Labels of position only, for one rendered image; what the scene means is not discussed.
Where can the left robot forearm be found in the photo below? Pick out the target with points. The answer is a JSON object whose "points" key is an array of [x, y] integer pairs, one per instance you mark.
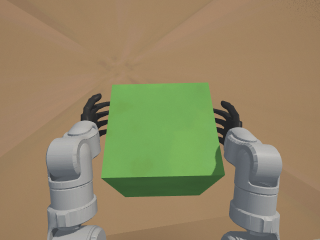
{"points": [[70, 177]]}

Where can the robot right hand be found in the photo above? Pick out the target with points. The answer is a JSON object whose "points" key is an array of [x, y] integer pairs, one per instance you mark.
{"points": [[232, 120]]}

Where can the carton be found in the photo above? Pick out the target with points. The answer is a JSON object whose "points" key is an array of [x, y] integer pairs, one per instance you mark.
{"points": [[161, 140]]}

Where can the robot left hand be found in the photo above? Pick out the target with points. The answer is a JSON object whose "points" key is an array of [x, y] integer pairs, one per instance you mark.
{"points": [[90, 109]]}

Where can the right robot forearm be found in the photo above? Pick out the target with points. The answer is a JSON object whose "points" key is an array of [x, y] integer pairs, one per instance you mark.
{"points": [[256, 183]]}

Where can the robot left upper arm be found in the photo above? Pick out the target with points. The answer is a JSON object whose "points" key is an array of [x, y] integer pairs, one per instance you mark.
{"points": [[84, 232]]}

